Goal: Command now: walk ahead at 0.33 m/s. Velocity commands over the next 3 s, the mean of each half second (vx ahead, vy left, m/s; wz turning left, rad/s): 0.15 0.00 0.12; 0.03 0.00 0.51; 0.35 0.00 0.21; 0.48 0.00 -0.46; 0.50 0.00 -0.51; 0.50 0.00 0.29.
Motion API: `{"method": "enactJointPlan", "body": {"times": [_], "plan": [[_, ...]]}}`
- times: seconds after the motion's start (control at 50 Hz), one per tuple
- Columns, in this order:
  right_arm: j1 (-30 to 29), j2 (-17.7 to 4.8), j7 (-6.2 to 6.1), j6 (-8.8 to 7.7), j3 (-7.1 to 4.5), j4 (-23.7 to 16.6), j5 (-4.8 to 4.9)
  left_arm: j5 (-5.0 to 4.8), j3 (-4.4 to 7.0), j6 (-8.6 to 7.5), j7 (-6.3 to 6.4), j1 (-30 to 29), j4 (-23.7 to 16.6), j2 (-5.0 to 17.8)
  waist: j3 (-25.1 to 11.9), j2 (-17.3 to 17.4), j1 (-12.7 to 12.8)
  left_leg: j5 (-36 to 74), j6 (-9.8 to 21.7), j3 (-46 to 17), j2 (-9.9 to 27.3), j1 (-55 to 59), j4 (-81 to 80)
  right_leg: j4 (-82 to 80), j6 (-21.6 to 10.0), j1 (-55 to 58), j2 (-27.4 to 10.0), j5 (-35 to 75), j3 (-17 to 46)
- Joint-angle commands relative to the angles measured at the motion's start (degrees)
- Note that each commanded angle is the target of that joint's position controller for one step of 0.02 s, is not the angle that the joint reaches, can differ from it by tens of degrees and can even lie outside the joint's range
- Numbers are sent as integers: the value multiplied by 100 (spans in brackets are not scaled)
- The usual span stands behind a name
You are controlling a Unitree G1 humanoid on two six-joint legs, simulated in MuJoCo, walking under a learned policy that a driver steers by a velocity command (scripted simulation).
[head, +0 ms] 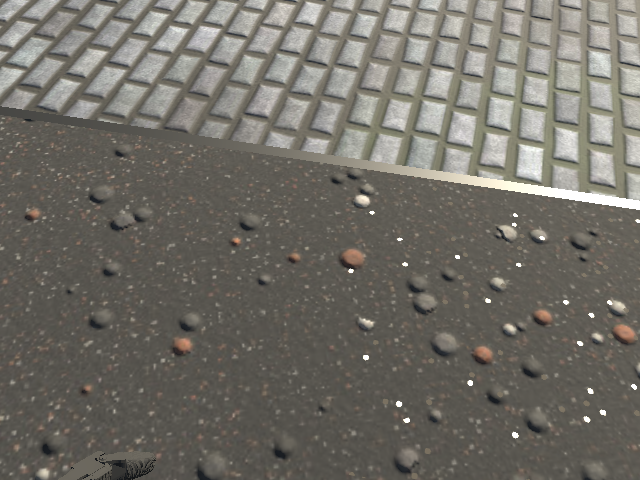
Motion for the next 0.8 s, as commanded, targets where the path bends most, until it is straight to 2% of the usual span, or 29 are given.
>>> {"method": "enactJointPlan", "body": {"times": [0.02,0.04,0.08,0.14,0.16,0.2,0.24,0.28,0.32,0.34,0.36,0.38,0.4,0.42,0.44,0.46,0.48,0.52,0.56,0.62,0.66,0.68,0.7,0.72,0.74,0.76,0.78,0.8], "plan": [[-411,-769,-21,-143,-210,-644,-24,12,99,-85,-7,550,-57,349,-683,336,193,325,-164,-203,660,-2107,503,-1243,-1251,2109,-1901,3310,1980],[-231,-648,-24,-69,-203,-619,-41,56,95,-125,-34,497,19,369,-589,159,8,456,-217,-186,756,-1731,239,-1417,-1186,1612,-1756,3479,1699],[25,-373,-62,46,-158,-578,-71,59,88,-188,-54,400,188,411,-581,-103,-207,675,-373,-62,789,-1290,-389,-1582,-1193,950,-1600,3926,1245],[-408,-246,-94,95,-104,-754,-155,74,141,-124,40,351,356,656,-636,-324,-187,1521,-471,145,764,-1010,-1748,-1523,-1019,635,-1293,4307,609],[-612,-242,-89,97,-93,-781,-168,62,155,-77,74,423,406,713,-699,-377,-86,1896,-464,202,726,-913,-2122,-1495,-941,674,-1212,4156,502],[-998,-307,-73,115,-101,-847,-131,31,166,6,110,652,535,787,-801,-350,114,2439,-450,201,665,-828,-2676,-1444,-863,930,-1251,3674,541],[-1314,-409,-74,147,-131,-931,-111,4,153,77,120,763,661,791,-774,-380,220,2491,-420,136,632,-820,-3083,-1340,-819,1175,-1358,3112,697],[-1463,-521,-49,162,-178,-1005,-114,12,152,137,143,729,738,796,-751,-450,224,2248,-312,136,589,-826,-3412,-1105,-742,1444,-1516,2635,788],[-1490,-665,-8,160,-252,-1075,-146,-84,180,212,223,674,759,859,-704,-468,139,2373,-112,318,424,-648,-4013,-599,-517,1609,-1463,1993,810],[-1497,-856,-6,159,-317,-1129,-168,-83,183,240,273,951,824,826,-694,-273,197,3209,48,144,503,-416,-4325,-240,-284,1608,-1285,1556,762],[-1465,-1225,-32,172,-416,-1195,-203,36,175,216,318,1337,820,730,-921,362,439,5089,331,-419,999,231,-4077,411,-4,1218,-887,850,473],[-1271,-1317,-54,237,-470,-1213,-205,55,120,196,370,1577,799,518,-1292,1209,461,5697,1101,-1368,1660,1123,-4110,1363,404,209,-275,-622,-11],[-788,-945,-63,299,-408,-1155,-158,76,90,253,400,968,628,535,-1485,1429,-46,5410,1644,-2211,2121,1472,-4477,2196,569,-463,-19,-2465,247],[-590,-916,-59,293,-390,-1125,-188,-13,127,334,393,683,484,646,-1562,1320,-175,4665,1742,-2558,2199,1525,-4723,3109,591,-890,-84,-3217,692],[-794,-1021,-63,281,-430,-1201,-182,-60,151,425,401,659,496,658,-1427,922,-72,4097,1568,-2410,2049,1260,-4774,3652,606,-1058,-206,-3024,897],[-1136,-1115,-89,289,-476,-1313,-147,-56,173,498,419,682,489,683,-1193,703,71,3755,1407,-2179,1929,789,-4858,3689,632,-1096,-312,-2658,954],[-1419,-1071,-130,321,-475,-1410,-116,-30,196,548,451,662,479,723,-1088,618,195,3352,1230,-1956,1727,392,-4961,3401,659,-914,-408,-2325,971],[-1636,-986,-161,444,-482,-1485,-123,-11,155,563,475,643,465,535,-1002,764,288,2934,1030,-1605,1312,-123,-5060,2671,735,-471,-275,-1946,740],[-1572,-983,-206,503,-519,-1516,-115,-44,128,540,462,674,469,455,-1136,928,260,2721,983,-1552,1163,-209,-5055,2052,769,-85,-186,-1691,729],[-1492,-1051,-242,554,-574,-1555,-81,-73,130,498,404,666,443,525,-1192,1096,182,2172,934,-1858,1154,-205,-5102,1189,746,321,-112,-1334,770],[-1576,-1055,-271,608,-585,-1607,-42,-76,164,462,348,873,487,574,-1113,1110,318,1727,780,-1986,1041,-382,-5042,327,638,779,-64,-915,675],[-1570,-1016,-294,641,-581,-1621,1,-69,202,451,324,1069,549,625,-1041,1055,428,1334,601,-1929,872,-663,-4945,-273,528,1221,-97,-600,595],[-1435,-840,-308,656,-540,-1618,9,-1,296,455,338,1298,577,918,-989,639,453,595,283,-1651,566,-1298,-4433,-761,285,1841,-739,-642,1045],[-1326,-425,-263,615,-446,-1773,-13,166,443,503,369,1237,491,1529,-848,-1055,231,-418,-79,-570,-381,-2474,-2827,-1257,-432,2151,-2277,-608,2711],[-1491,-775,-235,503,-557,-1873,-66,383,421,472,337,938,337,1460,-684,-1596,317,-817,-285,-484,-287,-2751,-1569,-1649,-1136,1386,-3000,-381,3700],[-1342,-1123,-220,497,-685,-1717,-36,365,325,414,380,433,123,1125,-543,-991,108,-397,-307,-673,-131,-2569,-745,-1590,-1053,1190,-2688,-311,3175],[-1053,-1128,-235,562,-722,-1516,-27,233,269,382,403,30,49,888,-436,-709,-93,-8,-354,-584,-132,-2521,-435,-1449,-710,1109,-2258,-175,2485],[-857,-1039,-270,642,-716,-1387,-70,109,229,361,420,-127,-18,759,-417,-635,-110,308,-450,-501,-108,-2534,-110,-1348,-514,1206,-2004,-8,2017]]}}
